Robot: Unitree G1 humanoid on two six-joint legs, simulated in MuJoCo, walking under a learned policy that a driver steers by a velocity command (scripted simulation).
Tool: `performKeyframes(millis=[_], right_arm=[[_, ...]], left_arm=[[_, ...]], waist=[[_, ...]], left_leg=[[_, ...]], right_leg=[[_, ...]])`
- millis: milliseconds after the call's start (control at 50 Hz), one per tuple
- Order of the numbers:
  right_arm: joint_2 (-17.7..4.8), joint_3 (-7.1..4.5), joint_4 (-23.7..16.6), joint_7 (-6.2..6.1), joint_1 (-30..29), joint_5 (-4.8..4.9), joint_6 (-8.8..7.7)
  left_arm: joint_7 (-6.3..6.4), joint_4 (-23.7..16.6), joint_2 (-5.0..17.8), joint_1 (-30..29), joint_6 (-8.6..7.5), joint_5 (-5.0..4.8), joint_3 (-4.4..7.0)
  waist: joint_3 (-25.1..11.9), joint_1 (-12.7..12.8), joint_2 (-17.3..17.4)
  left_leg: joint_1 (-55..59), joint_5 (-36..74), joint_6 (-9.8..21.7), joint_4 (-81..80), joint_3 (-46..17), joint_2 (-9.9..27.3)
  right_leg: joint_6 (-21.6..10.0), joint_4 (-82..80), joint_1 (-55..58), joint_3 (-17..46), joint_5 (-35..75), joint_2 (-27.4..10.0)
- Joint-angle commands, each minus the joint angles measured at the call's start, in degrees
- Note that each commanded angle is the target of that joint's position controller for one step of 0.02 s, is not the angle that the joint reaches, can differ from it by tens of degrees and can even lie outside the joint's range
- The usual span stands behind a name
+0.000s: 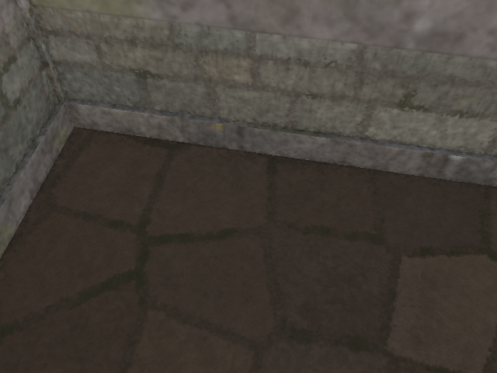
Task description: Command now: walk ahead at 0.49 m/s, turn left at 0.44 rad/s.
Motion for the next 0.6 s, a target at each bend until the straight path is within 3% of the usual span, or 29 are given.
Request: performKeyframes(millis=[20,60,120,180,260,280,300,320,340,360,380,400,420,440,480,540,600], right_arm=[[-5.85,-1.34,-3.31,-0.57,-0.59,0.43,-1.85],[-7.07,-1.62,-1.88,-1.23,1.73,0.56,-2.43],[-7.05,-1.54,0.35,-1.78,5.63,0.64,-2.52],[-7.65,-1.67,2.5,-1.35,8.82,0.67,-2.93],[-8.4,-1.99,4.03,-1.83,9.77,0.35,-2.6],[-8.94,-2.17,3.86,-1.88,9.06,0.15,-2.36],[-9.07,-2.07,3.49,-1.96,7.99,0.08,-2.05],[-8.36,-1.55,2.39,-1.64,6.09,-0.62,-1.97],[-4.56,-0.2,1.32,-1.05,10.58,-1.32,-2.65],[-2.46,0.89,3.24,-0.61,14.63,0.0,-3.27],[-8.34,-0.43,2.3,-0.51,10.21,0.91,-4.07],[-9.16,-0.43,0.32,-0.4,3.98,1.45,-4.46],[-8.19,-0.3,-0.74,-0.53,0.11,0.38,-4.64],[-7.59,-0.59,-1.28,-0.89,-0.81,-1.08,-4.89],[-5.87,-0.56,-1.23,-1.12,1.47,-1.98,-5.1],[-4.84,-0.1,-2.61,-1.32,-1.98,-1.88,-4.27],[-3.26,1.1,-5.43,-0.72,-12.52,-1.38,-4.53]], left_arm=[[0.12,-4.11,3.64,0.72,0.75,0.87,0.99],[0.46,-5.85,2.28,-3.77,0.83,1.32,0.49],[-0.03,-7.78,1.11,-12.04,0.26,0.76,-0.46],[-0.79,-9.66,2.02,-17.31,0.4,-0.02,-0.67],[-2.08,-11.12,4.85,-18.01,0.26,-0.16,-0.04],[-2.26,-10.64,5.72,-15.59,0.07,-0.07,0.31],[-2.4,-8.93,7.48,-10.17,-0.08,-0.06,1.02],[-2.22,-6.65,9.11,-0.71,-0.21,0.5,1.81],[-1.85,-5.73,13.24,7.99,-0.2,1.55,2.9],[-2.4,-3.61,11.11,12.14,0.42,0.58,2.42],[-2.37,-4.29,7.43,8.9,0.73,-0.45,1.14],[-1.86,-5.48,5.89,3.32,1.32,-0.79,0.7],[-1.93,-5.97,5.87,0.0,1.5,-0.14,0.47],[-1.86,-6.34,5.47,-1.4,1.56,0.28,0.35],[-2.18,-5.91,4.81,-1.0,2.1,0.73,0.07],[-0.8,-5.35,7.43,0.6,2.11,-0.31,0.55],[0.44,-3.92,8.72,3.69,2.15,-1.31,0.89]], waist=[[-6.54,1.5,1.84],[-4.2,0.72,2.84],[-1.42,-2.3,5.02],[0.57,-4.46,6.1],[0.95,-3.48,5.65],[-0.9,-2.12,5.95],[-3.85,0.9,6.3],[-10.98,4.86,4.99],[-20.74,5.1,-4.07],[-26.8,5.18,-17.48],[-19.03,5.55,-11.35],[-11.54,4.81,-5.91],[-5.65,3.09,-0.86],[-3.99,1.3,-0.38],[-4.23,-1.16,-2.1],[-3.51,-1.35,-1.64],[-1.5,1.06,-2.71]], left_leg=[[11.22,22.95,11.46,-13.2,-15.09,14.55],[7.73,25.88,10.44,-14.2,-10.7,12.42],[5.7,20.93,7.79,-14.36,-7.45,9.91],[7.33,13.11,7.27,-15.37,-10.55,12.7],[19.74,21.88,5.99,-9.43,-13.05,17.28],[21.45,30.7,5.33,-6.12,-12.55,17.03],[22.23,40.81,4.3,-0.12,-11.69,15.37],[16.42,39.74,2.97,11.16,-9.51,12.25],[-3.21,21.1,-0.41,31.52,-7.19,5.03],[-16.75,-19.59,-2.57,47.53,-6.86,-0.75],[-24.32,-19.28,-1.5,51.84,-9.3,2.99],[-24.86,-13.13,-1.12,49.99,-7.26,6.82],[-23.24,-9.34,-1.32,45.63,-5.32,8.76],[-20.58,-6.86,-1.78,41.63,-4.94,10.36],[-16.64,-5.79,-3.22,36.48,-4.03,10.87],[-15.41,-2.77,-6.22,25.61,-2.59,10.74],[-11.25,10.89,-6.88,10.16,-2.39,8.86]], right_leg=[[0.22,-7.68,-7.18,0.77,6.26,-1.59],[0.8,-17.89,-5.66,-1.03,12.26,0.2],[0.04,-34.8,-0.46,-2.43,25.61,3.45],[-1.13,-40.3,2.18,-1.97,30.79,4.78],[-4.87,-43.8,-1.04,-0.67,20.86,4.75],[-5.95,-43.9,2.78,-1.82,17.61,6.04],[-7.58,-45.52,10.25,-3.08,16.08,7.6],[-10.08,-43.18,25.27,-0.98,19.03,4.74],[-17.69,-42.02,49.71,17.21,16.45,-7.77],[-23.83,-50.58,59.29,38.92,6.68,-16.78],[-20.84,-53.7,55.27,38.71,-2.88,-14.39],[-17.59,-55.04,45.71,29.86,-2.4,-11.74],[-16.84,-57.37,35.74,24.93,3.63,-9.37],[-16.3,-58.32,30.7,22.34,10.75,-7.8],[-16.37,-59.97,27.32,18.47,18.36,-4.7],[-16.13,-61.35,22.86,14.06,20.64,-3.74],[-14.31,-62.01,18.83,11.66,17.18,-1.53]])
Velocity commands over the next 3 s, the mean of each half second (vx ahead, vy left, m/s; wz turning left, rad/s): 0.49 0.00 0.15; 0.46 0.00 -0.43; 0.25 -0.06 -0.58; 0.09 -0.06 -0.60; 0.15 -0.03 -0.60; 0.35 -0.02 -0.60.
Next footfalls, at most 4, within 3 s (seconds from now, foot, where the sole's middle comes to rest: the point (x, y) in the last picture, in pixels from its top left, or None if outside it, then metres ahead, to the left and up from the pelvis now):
0.32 right None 0.40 -0.11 -0.77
0.80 left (217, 297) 0.65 0.12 -0.77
1.28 right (321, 315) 0.60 -0.17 -0.77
1.64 left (266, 280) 0.70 -0.02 -0.77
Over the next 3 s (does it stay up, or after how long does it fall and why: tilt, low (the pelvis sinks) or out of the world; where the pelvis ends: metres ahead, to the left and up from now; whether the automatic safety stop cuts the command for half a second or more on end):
stays up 0.57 -0.34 -0.02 its command is cut before an obstacle after 0.8 s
